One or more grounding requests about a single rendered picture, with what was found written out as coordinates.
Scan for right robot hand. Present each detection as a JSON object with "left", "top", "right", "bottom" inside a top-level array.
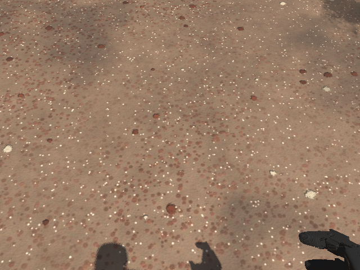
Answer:
[{"left": 299, "top": 229, "right": 360, "bottom": 270}]

